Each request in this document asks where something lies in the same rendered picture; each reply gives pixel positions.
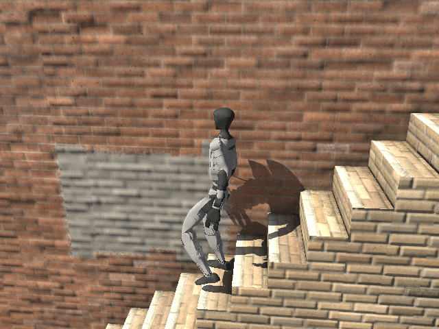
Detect stairs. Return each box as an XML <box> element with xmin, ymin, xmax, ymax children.
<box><xmin>106</xmin><ymin>113</ymin><xmax>439</xmax><ymax>329</ymax></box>

